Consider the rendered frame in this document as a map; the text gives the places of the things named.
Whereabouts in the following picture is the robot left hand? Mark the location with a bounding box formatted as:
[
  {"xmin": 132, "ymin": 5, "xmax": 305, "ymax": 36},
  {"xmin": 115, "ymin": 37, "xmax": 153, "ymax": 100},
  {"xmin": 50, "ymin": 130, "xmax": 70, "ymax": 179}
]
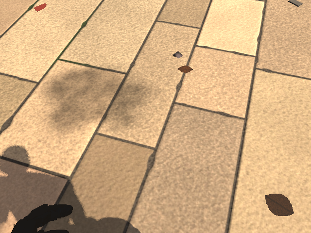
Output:
[{"xmin": 11, "ymin": 204, "xmax": 73, "ymax": 233}]

